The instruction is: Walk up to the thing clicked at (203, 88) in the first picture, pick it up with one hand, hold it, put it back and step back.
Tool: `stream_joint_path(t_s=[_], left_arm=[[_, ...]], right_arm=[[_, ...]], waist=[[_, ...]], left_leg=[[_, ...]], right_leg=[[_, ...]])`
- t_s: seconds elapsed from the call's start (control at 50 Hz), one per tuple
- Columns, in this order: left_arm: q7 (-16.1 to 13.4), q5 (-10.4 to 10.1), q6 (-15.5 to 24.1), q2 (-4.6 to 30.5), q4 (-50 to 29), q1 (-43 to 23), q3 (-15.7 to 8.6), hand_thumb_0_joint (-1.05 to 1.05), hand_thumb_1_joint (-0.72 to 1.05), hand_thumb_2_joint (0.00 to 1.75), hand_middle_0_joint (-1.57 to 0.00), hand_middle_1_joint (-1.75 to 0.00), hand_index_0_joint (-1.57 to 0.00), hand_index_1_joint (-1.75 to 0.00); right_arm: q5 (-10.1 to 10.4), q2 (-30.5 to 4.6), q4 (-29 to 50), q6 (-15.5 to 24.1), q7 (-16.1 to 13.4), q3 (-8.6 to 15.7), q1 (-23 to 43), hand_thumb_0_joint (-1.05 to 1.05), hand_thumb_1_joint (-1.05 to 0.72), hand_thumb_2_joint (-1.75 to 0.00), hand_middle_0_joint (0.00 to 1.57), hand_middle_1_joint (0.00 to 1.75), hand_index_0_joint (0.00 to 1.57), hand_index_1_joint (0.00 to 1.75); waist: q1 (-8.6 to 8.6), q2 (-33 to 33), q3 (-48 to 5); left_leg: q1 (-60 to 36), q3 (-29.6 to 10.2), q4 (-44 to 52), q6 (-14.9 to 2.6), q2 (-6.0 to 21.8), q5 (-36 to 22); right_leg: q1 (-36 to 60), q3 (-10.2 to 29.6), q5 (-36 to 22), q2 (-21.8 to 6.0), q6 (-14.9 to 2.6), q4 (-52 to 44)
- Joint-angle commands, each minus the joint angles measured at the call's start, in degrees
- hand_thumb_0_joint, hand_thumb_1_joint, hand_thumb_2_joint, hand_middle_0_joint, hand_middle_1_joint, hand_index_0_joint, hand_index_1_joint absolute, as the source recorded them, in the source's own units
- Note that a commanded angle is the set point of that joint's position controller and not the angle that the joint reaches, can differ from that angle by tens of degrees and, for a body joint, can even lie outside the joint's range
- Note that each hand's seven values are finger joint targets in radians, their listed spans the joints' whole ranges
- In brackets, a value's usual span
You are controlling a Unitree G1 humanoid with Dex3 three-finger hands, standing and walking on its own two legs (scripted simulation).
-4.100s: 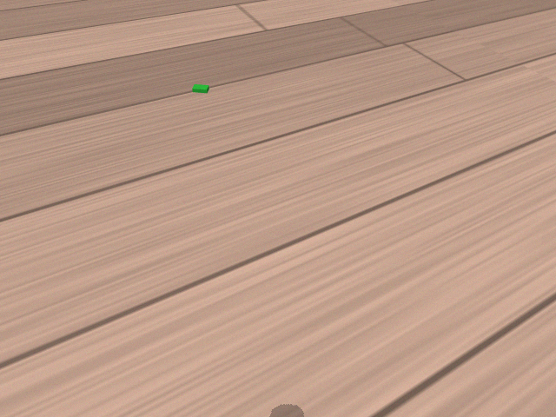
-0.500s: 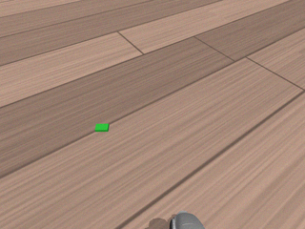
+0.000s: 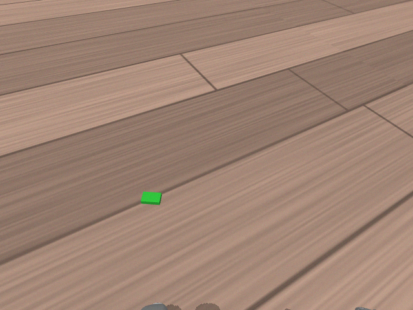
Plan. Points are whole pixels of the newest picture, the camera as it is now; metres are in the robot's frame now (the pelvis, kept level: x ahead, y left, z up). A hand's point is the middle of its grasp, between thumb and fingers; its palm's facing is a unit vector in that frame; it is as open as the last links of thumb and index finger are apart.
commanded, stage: walk up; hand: left
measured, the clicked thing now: (151, 198) +0.78 +0.27 -0.74
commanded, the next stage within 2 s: none
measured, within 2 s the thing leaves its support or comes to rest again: neither
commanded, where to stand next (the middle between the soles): +0.38 +0.07 m, yaw -3 degrees
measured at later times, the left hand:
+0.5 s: hand (68, 260) +0.24 +0.31 -0.11, palm faces -0.05 -0.90 -0.44, open 7.4 cm
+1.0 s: hand (54, 227) +0.34 +0.39 -0.15, palm faces -0.12 -0.92 -0.36, open 7.4 cm
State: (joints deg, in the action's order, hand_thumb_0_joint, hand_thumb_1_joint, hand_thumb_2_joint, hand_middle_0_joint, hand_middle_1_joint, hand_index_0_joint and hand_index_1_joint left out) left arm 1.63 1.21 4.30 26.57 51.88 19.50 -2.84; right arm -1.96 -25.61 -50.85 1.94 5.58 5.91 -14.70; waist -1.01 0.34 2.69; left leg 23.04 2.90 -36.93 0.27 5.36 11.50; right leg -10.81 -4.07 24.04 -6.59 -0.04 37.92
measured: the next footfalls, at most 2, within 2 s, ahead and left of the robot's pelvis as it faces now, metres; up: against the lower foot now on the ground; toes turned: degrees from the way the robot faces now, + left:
right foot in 0.38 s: +0.26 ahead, -0.09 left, +0.00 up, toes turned -7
left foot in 0.74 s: +0.36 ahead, +0.23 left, +0.00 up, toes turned +0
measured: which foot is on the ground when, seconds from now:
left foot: down 0.00-0.40, up 0.42-0.72, down 0.74-1.00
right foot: down 0.00-0.00, up 0.02-0.36, down 0.38-0.76, up 0.78-1.00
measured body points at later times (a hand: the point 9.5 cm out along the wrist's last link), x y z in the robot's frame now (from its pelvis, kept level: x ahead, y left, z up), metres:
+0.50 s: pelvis +0.16 +0.03 +0.00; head +0.17 +0.01 +0.45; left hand +0.24 +0.35 -0.08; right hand +0.19 -0.28 -0.13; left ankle +0.13 +0.15 -0.66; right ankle +0.22 -0.08 -0.72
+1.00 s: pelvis +0.27 +0.12 +0.01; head +0.30 +0.14 +0.45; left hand +0.35 +0.44 -0.13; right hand +0.32 -0.21 -0.09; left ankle +0.33 +0.22 -0.72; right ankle +0.31 -0.02 -0.69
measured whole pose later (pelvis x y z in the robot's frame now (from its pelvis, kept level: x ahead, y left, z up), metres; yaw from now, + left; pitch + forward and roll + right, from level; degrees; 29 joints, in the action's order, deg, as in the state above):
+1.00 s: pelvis +0.27 +0.12 +0.01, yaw -4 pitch -3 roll -1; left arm 0.6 0.7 0.9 24.6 54.1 15.2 -1.9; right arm -0.8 -22.6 -50.7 2.9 0.9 2.2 -14.6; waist 0.6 -2.6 6.0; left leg 18.9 5.5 -37.1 -1.8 2.7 15.6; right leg -25.6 -1.5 23.2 -3.1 -1.2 51.1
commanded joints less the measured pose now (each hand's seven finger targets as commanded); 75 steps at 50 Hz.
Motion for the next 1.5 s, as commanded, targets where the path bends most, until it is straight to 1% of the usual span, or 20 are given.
stream_joint_path(t_s=[0.0, 0.1, 0.22, 0.34, 0.36, 0.38, 0.4, 0.5, 0.6, 0.7, 0.72, 0.74, 0.76, 0.78, 0.86, 1.0, 1.06, 1.12, 1.2, 1.48], left_arm=[[-2.10, -1.41, 0.99, 10.23, -5.28, -2.77, -2.29, 0.00, 0.90, 0.90, -0.20, -0.30, -0.20, -0.30], [-1.20, -2.08, 1.00, 10.34, -0.75, 1.80, -2.33, 0.00, 0.90, 0.90, -0.20, -0.30, -0.20, -0.30], [0.02, -0.92, 0.41, 8.63, -3.24, -3.48, -2.64, 0.00, 0.90, 0.90, -0.20, -0.30, -0.20, -0.30], [-0.97, -0.70, 1.99, 9.95, -1.37, 4.36, -4.27, 0.00, 0.90, 0.90, -0.20, -0.30, -0.20, -0.30], [-1.74, -0.21, 2.55, 13.76, -1.06, 8.99, -5.71, 0.00, 0.90, 0.90, -0.20, -0.30, -0.20, -0.30], [-2.28, -0.58, 3.02, 17.76, -2.84, 9.68, -6.08, 0.00, 0.90, 0.90, -0.20, -0.30, -0.20, -0.30], [-2.27, -1.51, 2.45, 18.29, -3.29, 6.65, -5.73, 0.00, 0.90, 0.90, -0.20, -0.30, -0.20, -0.30], [-2.33, -1.37, 2.43, 13.24, -5.43, -0.53, -4.24, 0.00, 0.90, 0.90, -0.20, -0.30, -0.20, -0.30], [-1.62, -0.43, 2.48, 14.66, -6.77, -1.19, -4.92, 0.00, 0.90, 0.90, -0.20, -0.30, -0.20, -0.30], [-1.52, -0.42, 0.52, 11.97, -7.16, -4.45, -2.86, 0.00, 0.90, 0.90, -0.20, -0.30, -0.20, -0.30], [-1.55, -0.26, -0.04, 8.83, -7.10, -2.88, -1.47, 0.00, 0.90, 0.90, -0.20, -0.30, -0.20, -0.30], [-1.47, -0.68, -0.37, 4.34, -7.49, -1.19, -0.14, 0.00, 0.90, 0.90, -0.20, -0.30, -0.20, -0.30], [-2.38, -1.05, -0.93, 7.53, -6.69, -0.85, -1.11, 0.00, 0.90, 0.90, -0.20, -0.30, -0.20, -0.30], [-3.02, -0.71, -1.05, 11.26, -5.20, -1.61, -1.88, 0.00, 0.90, 0.90, -0.20, -0.30, -0.20, -0.30], [-2.33, -1.23, -1.50, 10.15, -0.08, 4.11, -2.08, 0.00, 0.90, 0.90, -0.20, -0.30, -0.20, -0.30], [-1.99, -0.67, -3.49, 6.43, 0.55, -2.08, -2.16, 0.00, 0.90, 0.90, -0.20, -0.30, -0.20, -0.30], [-2.06, -0.25, -3.17, 7.28, 1.48, -2.86, -2.64, 0.00, 0.90, 0.90, -0.20, -0.30, -0.20, -0.30], [-1.55, -0.70, -2.68, 11.57, -0.05, -11.95, -2.42, 0.00, 0.90, 0.90, -0.20, -0.30, -0.20, -0.30], [-1.04, -1.08, -3.45, 7.13, 1.78, -13.14, -0.40, 0.00, 0.90, 0.90, -0.20, -0.30, -0.20, -0.30], [-1.03, -1.31, -3.33, 6.10, 8.30, -18.53, 0.09, 0.00, 0.90, 0.90, -0.20, -0.30, -0.20, -0.30]], right_arm=[[1.28, -20.79, 2.71, 2.21, -2.28, 5.25, -11.33, 0.00, -0.90, -0.90, 0.20, 0.30, 0.20, 0.30], [1.67, -13.21, 4.98, 2.66, -3.46, 2.11, -2.72, 0.00, -0.90, -0.90, 0.20, 0.30, 0.20, 0.30], [1.06, -13.90, 6.83, 2.43, -3.04, 2.17, -4.30, 0.00, -0.90, -0.90, 0.20, 0.30, 0.20, 0.30], [1.46, -10.12, 9.36, 1.32, -2.77, 0.52, -2.10, 0.00, -0.90, -0.90, 0.20, 0.30, 0.20, 0.30], [1.69, -6.97, 9.81, 1.55, -2.77, -0.54, -4.01, 0.00, -0.90, -0.90, 0.20, 0.30, 0.20, 0.30], [1.56, -5.45, 10.31, 1.17, -2.76, -1.13, -5.50, 0.00, -0.90, -0.90, 0.20, 0.30, 0.20, 0.30], [0.86, -11.68, 9.59, 0.27, -3.54, 0.62, -2.42, 0.00, -0.90, -0.90, 0.20, 0.30, 0.20, 0.30], [1.18, -10.91, 4.99, -0.46, -2.67, 1.31, -5.71, 0.00, -0.90, -0.90, 0.20, 0.30, 0.20, 0.30], [0.64, -9.33, 5.81, -0.72, -0.88, 1.71, -1.07, 0.00, -0.90, -0.90, 0.20, 0.30, 0.20, 0.30], [0.94, -8.66, 2.12, 0.91, -2.69, 1.88, -4.76, 0.00, -0.90, -0.90, 0.20, 0.30, 0.20, 0.30], [0.85, -10.10, 0.87, 1.21, -3.45, 2.30, -7.83, 0.00, -0.90, -0.90, 0.20, 0.30, 0.20, 0.30], [0.27, -14.91, 1.06, 1.64, -4.10, 3.19, -10.26, 0.00, -0.90, -0.90, 0.20, 0.30, 0.20, 0.30], [1.10, -19.78, 2.74, 1.72, -4.12, 3.84, -9.26, 0.00, -0.90, -0.90, 0.20, 0.30, 0.20, 0.30], [1.60, -19.83, 3.11, 1.47, -4.20, 4.00, -6.12, 0.00, -0.90, -0.90, 0.20, 0.30, 0.20, 0.30], [1.39, -14.10, 4.11, 1.99, -5.36, 1.52, 0.54, 0.00, -0.90, -0.90, 0.20, 0.30, 0.20, 0.30], [1.66, -12.40, 3.76, 2.03, -6.49, -0.38, 2.19, 0.00, -0.90, -0.90, 0.20, 0.30, 0.20, 0.30], [2.34, -11.02, 3.38, 1.40, -6.67, -1.45, 4.22, 0.00, -0.90, -0.90, 0.20, 0.30, 0.20, 0.30], [2.96, -8.19, 0.28, 0.81, -7.10, -2.19, 2.51, 0.00, -0.90, -0.90, 0.20, 0.30, 0.20, 0.30], [1.95, -10.88, -3.20, 1.52, -6.51, -2.12, 5.74, 0.00, -0.90, -0.90, 0.20, 0.30, 0.20, 0.30], [1.76, -7.75, -10.55, 1.45, -6.22, -4.10, 12.33, 0.00, -0.90, -0.90, 0.20, 0.30, 0.20, 0.30]], waist=[[7.50, 18.02, -2.27], [1.35, 10.33, 0.83], [2.94, 9.18, 1.91], [-2.90, -1.21, -3.14], [-5.63, -11.71, -5.55], [-4.28, -16.33, -6.04], [-3.93, -7.74, -3.51], [0.73, -7.74, 1.50], [-0.12, -10.53, 2.17], [3.90, -5.46, -1.56], [5.07, 1.06, -3.60], [5.66, 15.30, -3.54], [5.63, 16.62, -2.16], [4.25, 11.46, 1.35], [0.12, 11.74, -0.20], [0.56, 8.98, -3.77], [-1.22, 4.91, -5.28], [2.48, -6.75, -4.06], [1.54, -2.48, -2.72], [0.99, -1.85, -4.19]], left_leg=[[-23.18, -39.72, 24.91, -12.78, 19.17, 24.46], [-13.50, -13.10, 18.16, -12.44, 10.80, -3.31], [-11.04, -9.89, 20.73, -14.21, 10.54, 1.90], [-0.98, -2.32, 0.85, -8.87, 4.67, -2.02], [6.15, 1.29, -15.48, -5.98, -0.38, 0.28], [15.91, -0.22, -26.23, -2.86, -6.26, 19.09], [17.20, -5.66, -29.91, -2.68, -3.60, 21.14], [10.39, -6.30, -23.10, -0.75, 0.36, 9.21], [4.74, -1.89, -10.35, -0.03, 1.23, 5.78], [-15.41, 2.64, 2.61, -0.44, -3.98, 0.93], [-21.03, 0.69, 4.39, -1.31, -4.07, 5.30], [-20.85, -17.88, 14.99, -5.05, 8.16, 13.33], [-16.12, -36.86, 23.49, -12.14, 18.72, 20.12], [-10.86, -37.68, 23.70, -15.69, 20.17, 22.59], [-8.66, -15.42, 16.41, -11.40, 10.86, 2.02], [-6.13, -10.77, 9.48, -10.88, 11.27, -20.08], [-2.28, -9.22, 4.24, -7.74, 9.40, -15.07], [-7.87, -1.00, -1.50, -1.91, -2.44, 10.36], [-8.41, -9.30, 12.20, -4.10, 4.69, 10.64], [-14.32, -3.39, 17.61, -1.52, 3.00, -1.66]], right_leg=[[-33.37, 4.71, 7.29, 6.33, -3.44, 31.16], [-23.01, 6.02, -2.00, 0.64, -1.77, 21.43], [-17.70, 1.34, -7.54, 0.99, -0.68, 7.28], [8.46, -0.02, -12.11, 6.12, -2.42, -7.59], [14.96, 14.50, -2.23, -2.43, -5.53, -14.06], [18.48, 39.75, -0.21, -17.94, -11.17, -21.88], [12.32, 44.24, 1.41, -21.16, -17.01, -22.57], [-0.59, 17.18, -9.38, -9.52, -12.26, -20.67], [-7.72, 11.34, 3.51, -7.52, -12.27, -21.61], [-17.46, 5.80, -5.20, -4.72, -8.83, -6.50], [-20.75, 3.92, -3.91, -2.70, -6.87, 2.10], [-25.42, -0.83, -0.28, 3.37, -3.04, 18.15], [-29.09, 2.72, 9.38, 7.22, -2.47, 24.93], [-28.15, 7.46, 7.92, 4.26, -2.48, 28.74], [-20.63, 5.95, 0.13, 1.10, -1.80, 20.96], [-8.82, 2.36, -3.43, 3.33, -1.83, 7.01], [-0.16, 3.63, -12.18, 3.58, -3.20, -5.21], [-10.25, 19.81, -14.35, -9.07, -11.28, -12.70], [-9.84, 9.60, -8.12, -0.18, -3.57, -8.89], [-0.87, 9.86, -15.85, -1.57, -2.43, -19.18]])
